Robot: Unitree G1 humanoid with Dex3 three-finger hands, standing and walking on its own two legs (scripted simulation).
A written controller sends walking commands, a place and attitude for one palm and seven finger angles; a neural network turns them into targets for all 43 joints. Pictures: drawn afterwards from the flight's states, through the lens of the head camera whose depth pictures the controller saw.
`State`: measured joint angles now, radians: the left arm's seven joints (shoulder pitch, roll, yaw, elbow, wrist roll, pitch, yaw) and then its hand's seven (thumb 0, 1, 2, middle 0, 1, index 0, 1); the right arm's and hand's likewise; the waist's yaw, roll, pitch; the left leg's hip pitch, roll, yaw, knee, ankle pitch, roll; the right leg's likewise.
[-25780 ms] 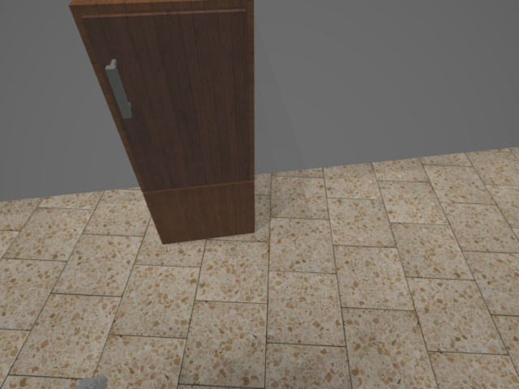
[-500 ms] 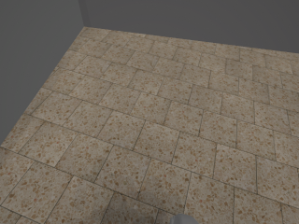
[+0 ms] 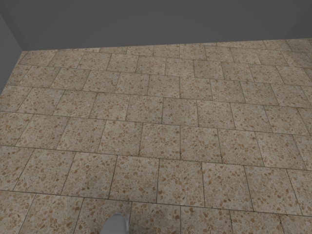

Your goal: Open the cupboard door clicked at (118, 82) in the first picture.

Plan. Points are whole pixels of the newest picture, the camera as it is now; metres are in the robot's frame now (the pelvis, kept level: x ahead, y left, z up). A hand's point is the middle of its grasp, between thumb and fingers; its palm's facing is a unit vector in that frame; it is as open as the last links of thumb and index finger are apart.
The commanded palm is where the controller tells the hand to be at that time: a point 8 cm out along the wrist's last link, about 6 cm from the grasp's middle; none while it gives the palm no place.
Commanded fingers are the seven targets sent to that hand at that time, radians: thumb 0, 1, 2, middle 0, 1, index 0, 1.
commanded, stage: turn to face it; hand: left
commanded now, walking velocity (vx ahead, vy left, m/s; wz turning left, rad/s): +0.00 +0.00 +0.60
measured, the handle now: out of the picture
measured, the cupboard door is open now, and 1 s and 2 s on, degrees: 43 43 43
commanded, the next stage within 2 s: none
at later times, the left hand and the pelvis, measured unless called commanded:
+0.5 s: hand (79, 211) +0.20 +0.24 -0.17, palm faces +0.23 -0.95 -0.21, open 7.4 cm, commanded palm none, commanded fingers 0.00 0.90 0.90 -0.20 -0.30 -0.20 -0.30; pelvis +0.14 +0.03 +0.00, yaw +13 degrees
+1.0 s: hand out of the picture +0.11 +0.20 -0.20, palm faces +0.54 -0.81 -0.24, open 7.4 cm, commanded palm none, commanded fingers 0.00 0.90 0.90 -0.20 -0.30 -0.20 -0.30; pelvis +0.19 +0.01 -0.03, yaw +33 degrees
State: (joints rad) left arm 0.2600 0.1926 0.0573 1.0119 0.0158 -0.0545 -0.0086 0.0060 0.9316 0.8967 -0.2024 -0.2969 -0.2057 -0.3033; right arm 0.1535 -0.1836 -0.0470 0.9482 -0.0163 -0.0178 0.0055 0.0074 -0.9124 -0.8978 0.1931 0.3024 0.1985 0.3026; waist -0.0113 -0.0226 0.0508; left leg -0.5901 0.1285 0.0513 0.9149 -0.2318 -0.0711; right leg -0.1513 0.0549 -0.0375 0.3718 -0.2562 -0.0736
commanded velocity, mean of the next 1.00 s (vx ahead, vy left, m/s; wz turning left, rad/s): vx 0.00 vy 0.00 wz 0.60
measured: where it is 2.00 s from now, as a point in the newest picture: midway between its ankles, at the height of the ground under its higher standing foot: (158, 219)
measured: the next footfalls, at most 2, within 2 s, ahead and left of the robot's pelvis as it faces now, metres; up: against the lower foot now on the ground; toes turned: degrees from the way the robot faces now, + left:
left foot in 0.14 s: +0.20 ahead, +0.13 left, +0.00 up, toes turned +8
right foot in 0.60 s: +0.22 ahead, -0.12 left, +0.00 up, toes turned +17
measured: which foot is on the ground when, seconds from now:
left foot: up 0.00-0.12, down 0.14-0.60, up 0.62-0.94, down 0.96-1.00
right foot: down 0.00-0.14, up 0.16-0.58, down 0.60-0.96, up 0.98-1.00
